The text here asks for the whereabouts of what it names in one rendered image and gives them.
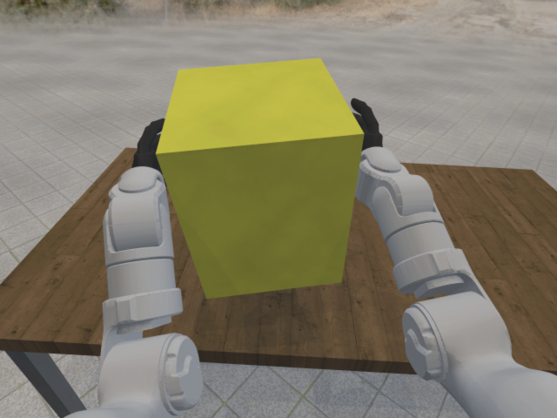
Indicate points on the table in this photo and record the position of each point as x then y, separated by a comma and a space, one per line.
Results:
504, 220

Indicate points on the robot right upper arm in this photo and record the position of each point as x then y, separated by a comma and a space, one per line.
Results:
459, 341

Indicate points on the robot left upper arm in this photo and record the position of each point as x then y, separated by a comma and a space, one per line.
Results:
152, 377

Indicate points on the robot right hand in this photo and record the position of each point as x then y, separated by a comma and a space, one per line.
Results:
368, 124

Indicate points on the robot right forearm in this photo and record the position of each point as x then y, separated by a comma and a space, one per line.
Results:
425, 260

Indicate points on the robot left forearm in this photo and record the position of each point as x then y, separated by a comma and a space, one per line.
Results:
138, 252

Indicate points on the robot left hand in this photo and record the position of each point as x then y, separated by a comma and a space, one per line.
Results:
147, 146

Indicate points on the carton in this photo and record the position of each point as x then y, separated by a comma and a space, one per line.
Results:
261, 162

